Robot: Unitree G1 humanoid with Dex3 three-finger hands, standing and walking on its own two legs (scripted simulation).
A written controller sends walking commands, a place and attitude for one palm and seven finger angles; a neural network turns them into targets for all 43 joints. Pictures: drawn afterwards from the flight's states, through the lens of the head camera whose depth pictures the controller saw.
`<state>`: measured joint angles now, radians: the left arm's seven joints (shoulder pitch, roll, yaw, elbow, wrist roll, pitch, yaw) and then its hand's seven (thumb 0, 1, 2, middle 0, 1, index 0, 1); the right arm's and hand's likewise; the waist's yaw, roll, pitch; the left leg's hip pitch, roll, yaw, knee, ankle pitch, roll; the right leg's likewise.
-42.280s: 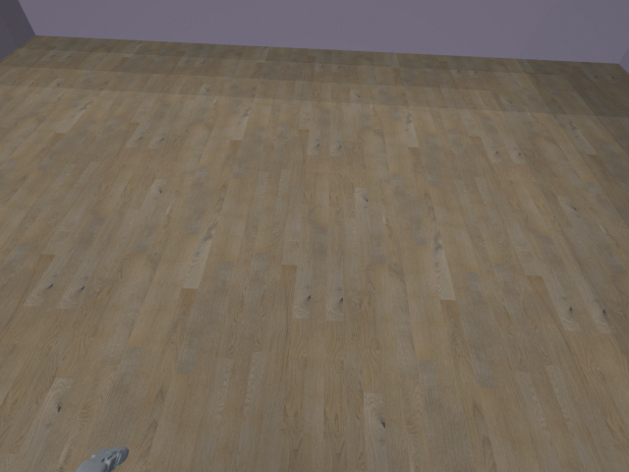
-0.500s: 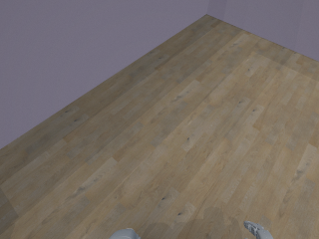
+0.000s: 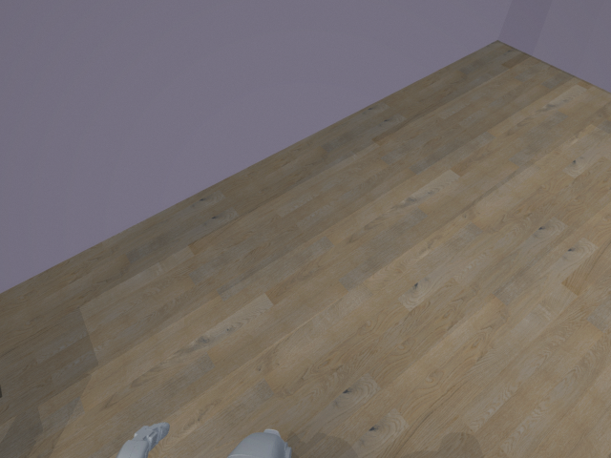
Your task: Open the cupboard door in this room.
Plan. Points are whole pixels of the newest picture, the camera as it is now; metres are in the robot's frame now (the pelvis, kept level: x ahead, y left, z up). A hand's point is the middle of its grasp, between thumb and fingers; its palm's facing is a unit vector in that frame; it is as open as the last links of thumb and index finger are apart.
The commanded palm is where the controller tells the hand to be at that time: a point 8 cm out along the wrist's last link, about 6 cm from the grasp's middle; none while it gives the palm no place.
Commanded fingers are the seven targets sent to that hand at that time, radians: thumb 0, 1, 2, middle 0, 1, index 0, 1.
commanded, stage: turn to face it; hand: left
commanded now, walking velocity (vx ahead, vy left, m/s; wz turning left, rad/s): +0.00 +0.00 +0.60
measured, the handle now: out of the picture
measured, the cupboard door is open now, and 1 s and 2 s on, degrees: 43 43 43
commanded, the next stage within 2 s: none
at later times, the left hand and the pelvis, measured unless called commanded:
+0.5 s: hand out of the picture +0.00 +0.24 -0.16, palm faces +0.34 -0.90 -0.27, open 7.4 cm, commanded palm none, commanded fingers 0.00 0.90 0.90 -0.20 -0.30 -0.20 -0.30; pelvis +0.00 +0.01 +0.00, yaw +18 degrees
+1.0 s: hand out of the picture -0.05 +0.15 -0.16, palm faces +0.59 -0.77 -0.23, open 7.4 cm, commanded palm none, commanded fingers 0.00 0.90 0.90 -0.20 -0.30 -0.20 -0.30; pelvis +0.02 -0.03 +0.01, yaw +37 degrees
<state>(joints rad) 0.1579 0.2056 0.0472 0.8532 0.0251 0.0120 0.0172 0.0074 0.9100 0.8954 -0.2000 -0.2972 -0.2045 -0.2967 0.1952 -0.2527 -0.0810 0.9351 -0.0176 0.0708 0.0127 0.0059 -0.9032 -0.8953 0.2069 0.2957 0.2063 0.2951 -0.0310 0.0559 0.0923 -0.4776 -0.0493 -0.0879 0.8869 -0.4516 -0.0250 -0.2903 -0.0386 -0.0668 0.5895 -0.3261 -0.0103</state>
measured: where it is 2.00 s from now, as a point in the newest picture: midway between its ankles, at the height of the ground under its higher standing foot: outside the picture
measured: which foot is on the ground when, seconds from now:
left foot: up 0.00-0.30, down 0.32-0.70, up 0.72-1.00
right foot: down 0.00-0.32, up 0.34-0.68, down 0.70-1.00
